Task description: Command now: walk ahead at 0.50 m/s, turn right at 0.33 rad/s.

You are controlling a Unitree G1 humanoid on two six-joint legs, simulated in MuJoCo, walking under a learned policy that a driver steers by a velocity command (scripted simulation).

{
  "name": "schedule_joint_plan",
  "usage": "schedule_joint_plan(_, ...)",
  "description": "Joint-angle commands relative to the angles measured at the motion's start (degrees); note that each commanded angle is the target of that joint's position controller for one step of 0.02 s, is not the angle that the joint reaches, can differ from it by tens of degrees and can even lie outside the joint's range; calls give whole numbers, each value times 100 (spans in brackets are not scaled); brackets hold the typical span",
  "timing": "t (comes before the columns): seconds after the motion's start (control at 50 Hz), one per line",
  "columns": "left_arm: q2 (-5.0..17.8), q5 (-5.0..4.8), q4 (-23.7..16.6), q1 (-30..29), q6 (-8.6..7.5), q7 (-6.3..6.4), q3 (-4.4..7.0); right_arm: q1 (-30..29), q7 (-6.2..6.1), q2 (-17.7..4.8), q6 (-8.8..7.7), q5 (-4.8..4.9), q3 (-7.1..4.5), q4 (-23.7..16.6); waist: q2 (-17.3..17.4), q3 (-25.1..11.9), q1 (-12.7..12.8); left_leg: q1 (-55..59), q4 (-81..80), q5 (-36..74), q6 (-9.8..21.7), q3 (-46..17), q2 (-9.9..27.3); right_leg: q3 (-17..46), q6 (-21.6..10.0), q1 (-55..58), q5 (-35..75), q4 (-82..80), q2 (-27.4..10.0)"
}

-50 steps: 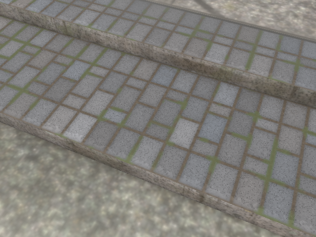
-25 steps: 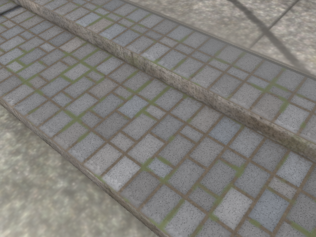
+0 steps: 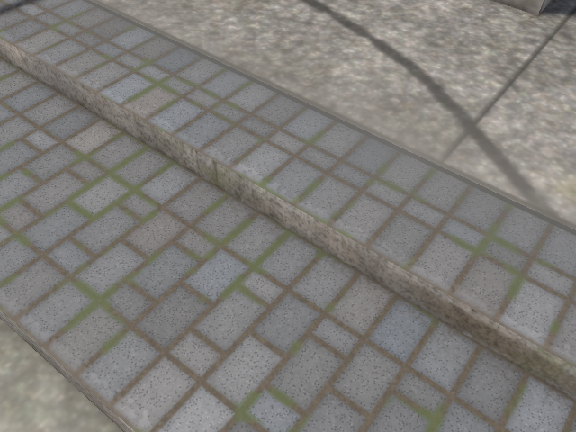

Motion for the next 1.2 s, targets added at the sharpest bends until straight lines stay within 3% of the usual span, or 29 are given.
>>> schedule_joint_plan(0.02, 23, -8, -629, -708, 11, 91, 15, 648, -41, -470, -94, -48, -111, 139, 607, 613, -80, 884, -862, 697, 850, -1250, 2002, 186, -155, -2540, -403, 1972, -66)
schedule_joint_plan(0.1, -349, -27, -1297, -1722, 50, 182, -228, 872, -68, -409, -129, -88, -53, 580, 234, 948, 107, 569, -929, 296, 458, -659, 1906, 14, -331, -3610, -730, 2337, -36)
schedule_joint_plan(0.16, -300, 38, -1663, -2071, 83, 32, -356, 634, -233, -527, -116, 21, -8, 698, 228, 936, 238, -62, -1540, 1130, 385, 82, 1600, -502, -318, -2537, -344, 337, -230)
schedule_joint_plan(0.2, -420, 4, -1588, -1955, 112, -58, -414, 491, -260, -529, -97, 152, 49, 683, 334, 639, 175, -282, -1588, 3452, 411, 657, 1497, -1210, -495, -846, -59, -987, -78)
schedule_joint_plan(0.26, -218, -39, -1225, -872, 75, -58, -330, 634, -293, -1130, 3, 191, -115, 699, 1261, -457, 621, 823, 635, 9104, 360, 807, 1865, -1686, -842, 859, -483, -2004, 694)
schedule_joint_plan(0.3, 475, -36, -866, 526, -46, -76, -19, 437, -192, -1356, 0, 175, -233, 389, 1390, -1473, 1273, -85, 3780, 7301, 89, 706, 1739, 114, -1281, 3226, -750, -3516, 658)
schedule_joint_plan(0.32, 1402, -129, -755, 356, -14, -12, 260, 319, 35, -530, -80, 161, -80, -196, -796, -1715, 789, -2630, 6430, -98, -397, 500, 305, 3913, -1970, 4496, -743, -5295, -1178)
schedule_joint_plan(0.34, 1480, -213, -744, 350, 34, 57, 359, -108, 166, -816, -170, -50, -185, -375, -141, -1926, 798, -3304, 7222, -191, -285, -992, 180, 5493, -1780, 4554, -152, -6268, -1311)
schedule_joint_plan(0.36, 1069, 221, -128, 1907, -225, -98, 102, 101, 452, -736, -108, -234, -213, -191, 20, -874, 1181, -4660, 7865, 897, 22, -2401, 91, 4608, -901, 4129, -1511, -5999, -968)
schedule_joint_plan(0.38, 751, 192, 257, 1420, -432, -168, 105, -182, 392, -626, -201, -309, -149, -318, 212, 54, 717, -4989, 7788, 938, 10, -2038, 293, 3742, -873, 3414, -851, -5948, -869)
schedule_joint_plan(0.42, -109, 152, 455, 260, -620, -230, -197, -590, 207, 16, -165, -386, 135, -721, 530, -223, -22, -5072, 8594, 756, 273, -1878, 357, 2852, -1156, 2255, -290, -5895, -640)
schedule_joint_plan(0.46, -301, 207, 483, -250, -707, -301, -364, -525, 122, -114, -44, -239, 199, -812, 234, -321, -474, -5390, 9026, 735, 384, -1767, 428, 2525, -1112, 1601, 736, -6120, -578)
schedule_joint_plan(0.48, -209, 212, 575, -207, -772, -325, -367, -657, 115, -183, -45, -285, 224, -847, 377, -350, -523, -5436, 8366, 799, 364, -1546, 531, 1901, -865, 1600, 962, -6124, -328)
schedule_joint_plan(0.54, 233, 329, 408, 54, -886, -284, -294, -1394, 54, -427, -184, -41, 118, -1031, -37, -271, -336, -4216, 7062, 1042, -90, -740, 590, 1121, -404, 762, 1996, -6267, 287)
schedule_joint_plan(0.62, 396, 187, 571, 1400, -925, -234, -164, -2452, 115, -271, -169, -10, 198, -1283, -34, -258, 295, -4645, 4917, 1012, -703, -615, 451, 1426, -313, 2717, 3507, -6085, 145)
schedule_joint_plan(0.7, 570, -44, 454, 1434, -833, -420, 18, -3288, 239, -200, 59, -105, 156, -1518, -202, 293, 287, -3560, 2327, 1586, -747, -476, 278, 1823, -597, 3045, 3752, -6405, -227)
schedule_joint_plan(0.74, 826, 20, 523, 1629, -788, -422, 154, -3523, 273, -370, 83, 21, 129, -1504, -165, 339, 323, -3119, 1645, 1675, -636, -347, 79, 1877, -424, 3437, 4841, -6238, -463)
schedule_joint_plan(0.78, 947, 146, 528, 1422, -750, -397, 233, -2680, 183, -581, 75, 157, 58, -1169, -187, 64, -45, -2219, 1486, 1605, -388, -332, -26, 1799, -121, 3714, 6853, -5598, -633)
schedule_joint_plan(0.8, 975, 153, 426, 1044, -750, -412, 245, -1450, 74, -765, 0, 226, -36, -740, -52, -357, -511, -816, 1430, 1963, -113, -393, 2, 1653, 198, 3233, 7548, -4817, -439)
schedule_joint_plan(0.82, 693, 266, 265, 821, -808, -430, 134, 504, -10, -772, -97, 200, -63, -174, 436, -1591, -1049, 1777, 2052, 2740, 501, -892, 612, 1645, 419, 2203, 6757, -3341, -97)
schedule_joint_plan(0.84, -288, 393, 366, 1937, -910, -409, -142, 1533, 93, -970, -163, 140, -169, 159, 2355, -2963, -731, 4676, 2218, 4867, 2404, -3161, 2218, 1283, 978, 16, 924, -504, 1054)
schedule_joint_plan(0.86, 268, 129, 168, 1229, -814, -530, 3, 1852, 55, -906, -84, -242, -202, 358, 1014, -2375, -1094, 4251, 787, 2737, 2166, -4547, 2611, 1104, 818, -1178, -1121, 430, 1168)
schedule_joint_plan(0.88, 292, -2, -52, 435, -706, -497, 45, 680, 18, -992, -96, -190, -279, 217, 523, -718, -779, 2555, 325, 1357, 1644, -4049, 2464, 1094, 398, -1742, -451, 756, 772)
schedule_joint_plan(0.9, 433, 83, -58, 264, -642, -349, 37, -473, 10, -565, -78, -75, -165, 42, 144, -155, -398, 842, -128, 941, 1451, -3240, 2219, 985, 117, -1480, 312, 398, 293)
schedule_joint_plan(0.94, 232, 451, 9, 331, -499, -229, -58, -1061, 15, 162, 13, 118, 81, 38, 456, -437, 91, -584, -686, 1449, 1622, -2621, 1967, 757, -75, -358, 180, -34, -154)
schedule_joint_plan(1.04, -288, 220, -140, -297, -384, -267, -358, -267, 43, -36, -125, -127, 11, 485, 665, -342, -36, -1541, -705, 771, 1414, -1652, 1196, -80, 2, -995, 579, 312, -298)
schedule_joint_plan(1.14, -325, 257, -764, -1780, -465, -21, -625, 1508, 144, 109, -71, -322, 214, 1306, 567, 5, -593, 736, -193, 730, 1387, -2727, 1746, 241, 26, -4355, 346, 1302, -574)
schedule_joint_plan(1.18, -350, 192, -1037, -2371, -480, 33, -715, 1361, 185, 236, -115, -322, 333, 1330, 496, 92, -436, 213, -182, 1287, 885, -2358, 1505, 188, -39, -3734, 505, 147, -781)
schedule_joint_plan(1.2, -287, 200, -1076, -2658, -412, -68, -758, 417, 267, 54, -123, -74, 286, 846, 295, 36, -248, -1571, -630, 1066, 733, -1642, 1047, -439, 5, -1484, 168, -1543, -647)
Velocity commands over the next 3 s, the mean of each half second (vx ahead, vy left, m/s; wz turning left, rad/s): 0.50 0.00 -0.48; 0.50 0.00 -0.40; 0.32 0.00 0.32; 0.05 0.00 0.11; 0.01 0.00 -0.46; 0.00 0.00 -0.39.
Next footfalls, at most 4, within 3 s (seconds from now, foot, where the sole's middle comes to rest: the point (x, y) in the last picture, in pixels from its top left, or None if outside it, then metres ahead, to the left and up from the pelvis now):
0.28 right None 0.33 -0.13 -0.68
0.80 left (343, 344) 0.71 -0.13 -0.68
1.30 right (490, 269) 0.86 -0.50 -0.58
1.76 left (379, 242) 0.94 -0.23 -0.58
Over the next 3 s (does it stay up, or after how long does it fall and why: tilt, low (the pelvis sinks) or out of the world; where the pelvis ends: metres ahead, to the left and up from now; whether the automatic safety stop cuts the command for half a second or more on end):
stays up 0.84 -0.36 0.19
